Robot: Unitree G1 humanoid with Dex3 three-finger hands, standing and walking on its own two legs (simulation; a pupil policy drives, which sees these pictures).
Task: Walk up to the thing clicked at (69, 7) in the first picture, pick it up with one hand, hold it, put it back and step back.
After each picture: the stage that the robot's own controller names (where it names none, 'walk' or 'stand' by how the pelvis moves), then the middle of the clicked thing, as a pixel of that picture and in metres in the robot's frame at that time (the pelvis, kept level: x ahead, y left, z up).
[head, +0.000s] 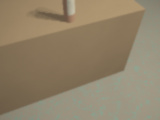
stand; (68, 0) +0.89 +0.10 +0.04
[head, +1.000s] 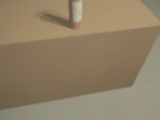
rise first; (75, 6) +0.79 +0.10 +0.06
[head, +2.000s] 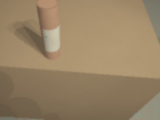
rise first; (50, 32) +0.50 +0.19 +0.07
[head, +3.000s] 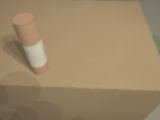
stand; (33, 47) +0.45 +0.20 +0.07
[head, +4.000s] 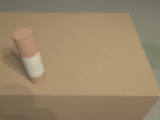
stand; (31, 59) +0.45 +0.22 +0.04
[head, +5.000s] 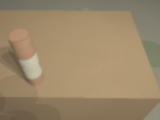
stand; (28, 60) +0.43 +0.22 +0.04
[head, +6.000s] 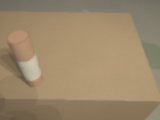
stand; (27, 62) +0.42 +0.23 +0.04
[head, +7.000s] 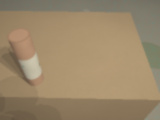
stand; (28, 60) +0.43 +0.22 +0.04
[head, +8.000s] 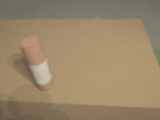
rise first; (39, 66) +0.42 +0.21 +0.04
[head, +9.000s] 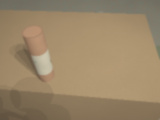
go down; (40, 57) +0.45 +0.21 +0.04
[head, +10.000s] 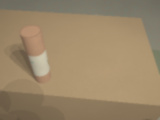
go down; (37, 57) +0.45 +0.20 +0.05
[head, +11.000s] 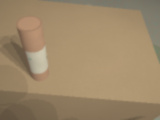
go down; (35, 53) +0.43 +0.18 +0.07
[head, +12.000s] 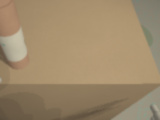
close in; (10, 37) +0.44 +0.20 +0.10
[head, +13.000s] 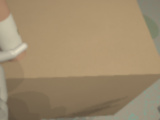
close; (2, 26) +0.47 +0.21 +0.12
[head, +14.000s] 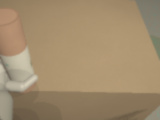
lift; (16, 57) +0.35 +0.20 +0.16
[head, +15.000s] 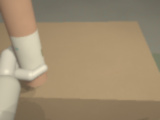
lift; (26, 44) +0.33 +0.17 +0.24
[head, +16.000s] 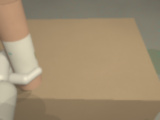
hold; (19, 48) +0.33 +0.18 +0.22
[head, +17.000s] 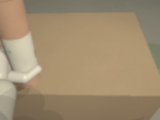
crouch; (19, 46) +0.33 +0.18 +0.22
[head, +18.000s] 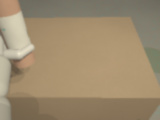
crouch; (12, 26) +0.41 +0.21 +0.24
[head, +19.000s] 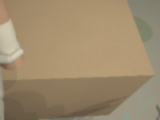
lower; (1, 32) +0.47 +0.22 +0.10
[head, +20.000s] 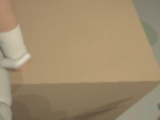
lower; (9, 36) +0.45 +0.20 +0.11
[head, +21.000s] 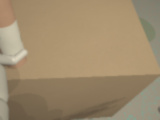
lower; (6, 32) +0.46 +0.21 +0.12
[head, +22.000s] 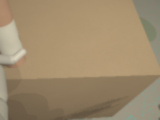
lower; (4, 32) +0.46 +0.21 +0.12
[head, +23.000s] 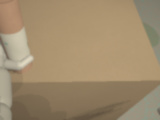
loosen; (13, 38) +0.44 +0.20 +0.11
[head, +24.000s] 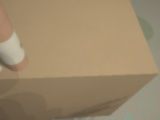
withdraw; (5, 41) +0.42 +0.20 +0.11
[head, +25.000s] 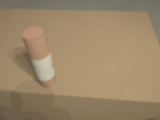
sink last; (41, 60) +0.41 +0.18 +0.08
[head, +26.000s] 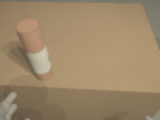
stand; (37, 54) +0.42 +0.19 +0.08
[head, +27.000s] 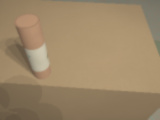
stand; (36, 51) +0.43 +0.19 +0.09
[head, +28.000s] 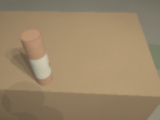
walk; (39, 60) +0.44 +0.19 +0.04
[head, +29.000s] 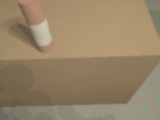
walk; (38, 26) +0.53 +0.20 +0.05
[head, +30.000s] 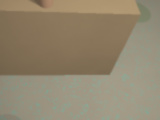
walk; out of the picture +0.81 +0.19 +0.06
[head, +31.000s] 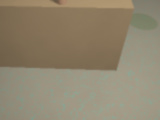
stand; out of the picture +1.09 +0.20 +0.06
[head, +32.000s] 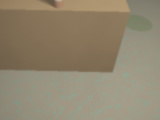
stand; out of the picture +1.07 +0.19 +0.04
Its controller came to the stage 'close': yes
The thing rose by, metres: 0.23
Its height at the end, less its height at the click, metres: +0.00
